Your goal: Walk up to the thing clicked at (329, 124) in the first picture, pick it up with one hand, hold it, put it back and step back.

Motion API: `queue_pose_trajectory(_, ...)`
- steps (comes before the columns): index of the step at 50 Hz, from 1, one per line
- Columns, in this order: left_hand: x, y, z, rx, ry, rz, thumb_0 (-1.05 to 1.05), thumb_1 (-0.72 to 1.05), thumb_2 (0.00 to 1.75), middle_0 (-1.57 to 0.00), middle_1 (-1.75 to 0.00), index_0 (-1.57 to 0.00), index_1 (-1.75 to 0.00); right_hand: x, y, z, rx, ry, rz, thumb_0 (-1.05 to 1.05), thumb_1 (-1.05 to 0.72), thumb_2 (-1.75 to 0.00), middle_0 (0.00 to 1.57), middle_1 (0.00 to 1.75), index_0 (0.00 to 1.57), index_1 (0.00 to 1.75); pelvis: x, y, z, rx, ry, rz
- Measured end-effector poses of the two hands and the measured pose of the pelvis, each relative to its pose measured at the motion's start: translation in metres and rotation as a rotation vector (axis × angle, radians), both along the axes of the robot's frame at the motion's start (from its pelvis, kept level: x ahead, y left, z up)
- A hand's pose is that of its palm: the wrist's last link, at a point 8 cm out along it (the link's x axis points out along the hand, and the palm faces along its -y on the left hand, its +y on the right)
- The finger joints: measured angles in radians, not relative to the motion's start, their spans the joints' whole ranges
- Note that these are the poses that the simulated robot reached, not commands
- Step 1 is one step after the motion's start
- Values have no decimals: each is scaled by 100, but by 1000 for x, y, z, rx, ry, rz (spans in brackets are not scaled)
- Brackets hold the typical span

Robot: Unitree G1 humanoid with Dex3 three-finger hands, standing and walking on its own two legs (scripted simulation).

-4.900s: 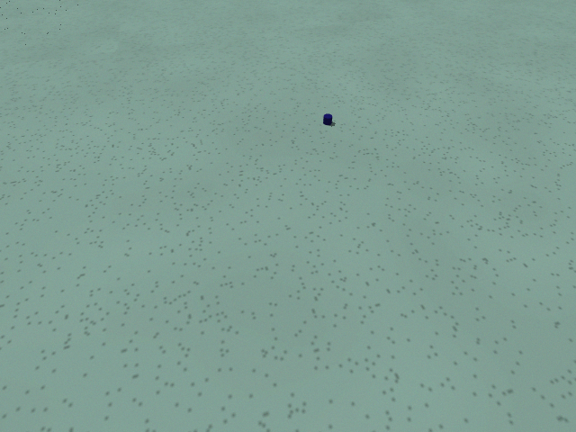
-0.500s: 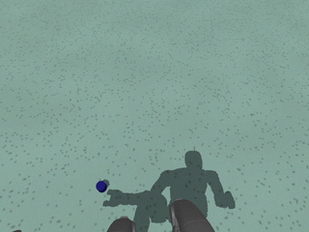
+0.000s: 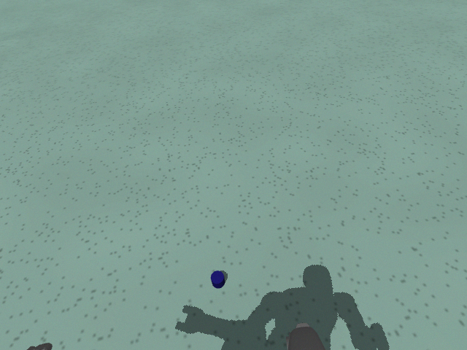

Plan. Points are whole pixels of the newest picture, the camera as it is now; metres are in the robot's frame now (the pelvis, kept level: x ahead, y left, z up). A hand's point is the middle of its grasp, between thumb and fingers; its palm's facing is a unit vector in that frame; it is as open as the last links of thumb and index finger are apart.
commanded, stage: walk up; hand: left
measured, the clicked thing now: (217, 279) +0.53 +0.14 -0.69
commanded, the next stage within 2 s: none
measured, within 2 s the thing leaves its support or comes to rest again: neither
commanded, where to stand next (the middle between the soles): +0.13 -0.05 m, yaw -4 degrees
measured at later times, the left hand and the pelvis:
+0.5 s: hand out of the picture +0.14 +0.25 -0.12, palm faces -0.21 -0.93 -0.32, open 7.4 cm; pelvis +0.03 +0.00 +0.04, yaw -8 degrees
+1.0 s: hand (144, 301) +0.25 +0.22 -0.12, palm faces -0.10 -0.93 -0.35, open 7.4 cm; pelvis +0.09 -0.02 +0.03, yaw -7 degrees
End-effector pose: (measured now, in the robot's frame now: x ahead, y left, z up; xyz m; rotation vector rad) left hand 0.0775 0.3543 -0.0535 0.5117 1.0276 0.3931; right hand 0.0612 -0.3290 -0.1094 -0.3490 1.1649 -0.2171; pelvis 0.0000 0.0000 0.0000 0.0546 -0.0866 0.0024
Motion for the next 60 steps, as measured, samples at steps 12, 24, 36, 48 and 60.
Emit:
queue_pose_trajectory(12, -37, 1, -36, -276, 242, -21, 1, 91, 90, -20, -30, -20, -30, -87, 42, 74, -100, 93, -114, 1, -90, -89, 21, 30, 21, 30, -4, 31, 44, -69, 35, -62)
queue_pose_trajectory(24, 52, -48, -30, -282, 257, -177, 1, 91, 90, -20, -30, -20, -30, -95, 2, 78, -133, 139, -198, 1, -90, -89, 21, 30, 21, 30, 29, 6, 43, -52, 51, -144)
queue_pose_trajectory(36, 157, -108, 16, -210, -5, -261, 0, 90, 90, -20, -30, -20, -30, -14, -11, 29, 40, 38, -176, 1, -90, -89, 21, 30, 21, 30, 68, -33, 42, -41, 24, -155)
queue_pose_trajectory(48, 170, -91, -25, -238, 44, -172, 1, 90, 90, -20, -30, -20, -30, 31, -6, 28, -9, 67, -133, 1, -90, -89, 21, 30, 21, 30, 88, -25, 26, -36, 26, -128)
queue_pose_trajectory(60, 96, -95, -36, -230, 192, -94, 1, 91, 90, -20, -30, -20, -30, 70, -29, 36, -32, -13, -70, 1, -90, -89, 21, 30, 21, 30, 65, -36, 29, -81, 63, -120)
